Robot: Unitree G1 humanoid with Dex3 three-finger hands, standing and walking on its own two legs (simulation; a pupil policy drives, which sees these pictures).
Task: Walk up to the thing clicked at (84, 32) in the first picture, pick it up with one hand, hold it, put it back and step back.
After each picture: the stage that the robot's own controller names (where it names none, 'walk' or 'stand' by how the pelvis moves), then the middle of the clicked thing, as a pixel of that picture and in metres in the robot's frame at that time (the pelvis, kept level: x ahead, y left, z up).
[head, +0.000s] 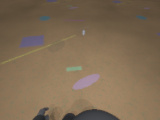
stand; (83, 32) +2.26 +0.21 -0.72
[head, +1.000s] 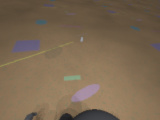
walk; (81, 39) +2.13 +0.16 -0.71
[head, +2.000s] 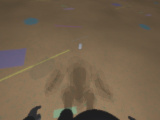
walk; (80, 46) +1.51 +0.14 -0.71
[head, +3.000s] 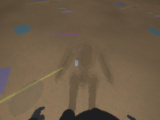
walk; (76, 62) +0.98 +0.16 -0.72
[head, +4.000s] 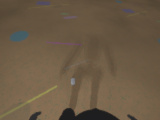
walk; (73, 81) +0.61 +0.17 -0.71
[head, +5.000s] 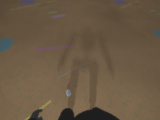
stand; (68, 92) +0.39 +0.21 -0.70
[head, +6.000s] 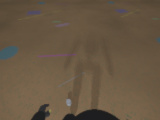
stand; (68, 102) +0.32 +0.23 -0.72
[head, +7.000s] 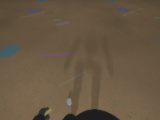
stand; (69, 101) +0.32 +0.21 -0.73
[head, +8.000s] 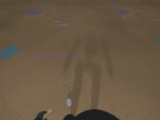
stand; (69, 102) +0.33 +0.22 -0.73
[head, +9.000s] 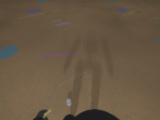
stand; (68, 102) +0.32 +0.22 -0.73
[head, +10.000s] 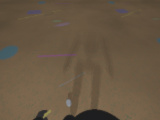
go down; (68, 103) +0.31 +0.22 -0.73
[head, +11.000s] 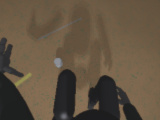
go down; (58, 62) +0.39 +0.25 -0.33
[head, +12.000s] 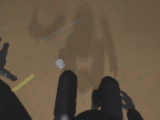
approach; (60, 64) +0.38 +0.26 -0.30
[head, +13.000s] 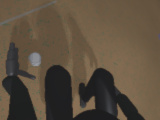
close in; (35, 59) +0.37 +0.29 -0.22
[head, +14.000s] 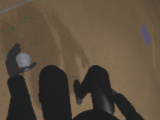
close; (24, 61) +0.37 +0.30 -0.22
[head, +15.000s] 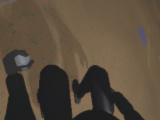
lift; (22, 60) +0.36 +0.30 -0.22
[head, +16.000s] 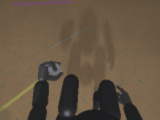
lift; (56, 71) +0.31 +0.24 -0.05
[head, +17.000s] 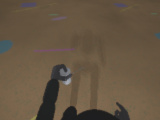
hold; (65, 75) +0.32 +0.17 +0.01
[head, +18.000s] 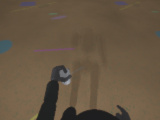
hold; (65, 76) +0.33 +0.17 -0.01
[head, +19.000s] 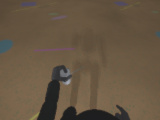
crouch; (65, 76) +0.33 +0.17 -0.02
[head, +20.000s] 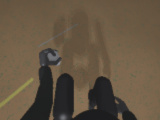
crouch; (54, 58) +0.42 +0.23 -0.11
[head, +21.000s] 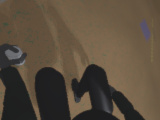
lower; (16, 56) +0.39 +0.31 -0.22
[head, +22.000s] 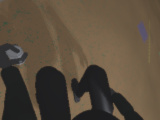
lower; (16, 55) +0.39 +0.31 -0.22
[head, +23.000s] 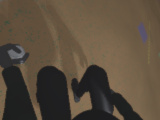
lower; (18, 55) +0.39 +0.31 -0.22
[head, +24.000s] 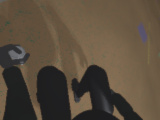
lower; (19, 56) +0.38 +0.31 -0.22
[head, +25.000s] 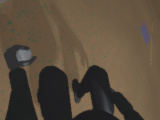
open; (24, 57) +0.38 +0.30 -0.23
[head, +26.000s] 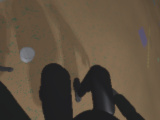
stand; (27, 55) +0.38 +0.29 -0.22
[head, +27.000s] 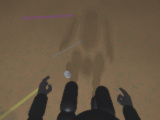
walk; (67, 74) +0.39 +0.23 -0.48
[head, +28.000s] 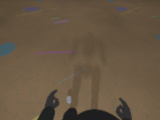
stand; (69, 99) +0.35 +0.20 -0.66
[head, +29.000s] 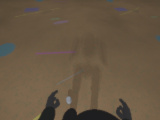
stand; (68, 100) +0.35 +0.21 -0.67
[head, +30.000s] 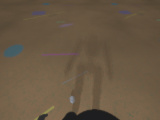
stand; (72, 99) +0.37 +0.19 -0.72
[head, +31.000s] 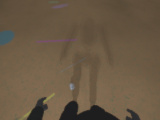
walk; (71, 86) +0.41 +0.19 -0.70
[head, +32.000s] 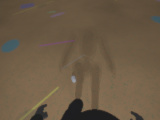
walk; (73, 79) +0.58 +0.27 -0.70
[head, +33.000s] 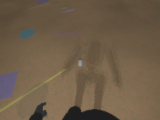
stand; (80, 63) +0.93 +0.21 -0.70
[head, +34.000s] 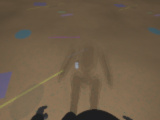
stand; (76, 65) +0.96 +0.21 -0.72
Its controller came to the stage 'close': yes
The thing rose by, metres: 0.71
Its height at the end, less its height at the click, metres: +0.00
